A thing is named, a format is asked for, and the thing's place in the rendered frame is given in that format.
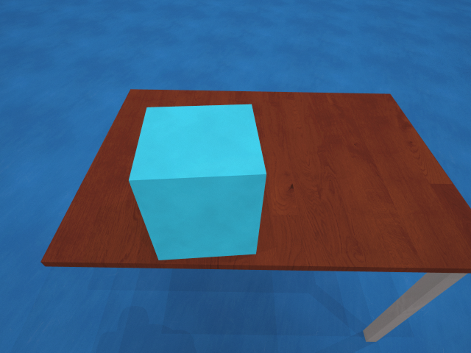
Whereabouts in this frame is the table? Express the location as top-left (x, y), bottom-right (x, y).
top-left (41, 89), bottom-right (471, 342)

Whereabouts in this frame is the carton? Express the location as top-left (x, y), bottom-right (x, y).
top-left (129, 104), bottom-right (266, 260)

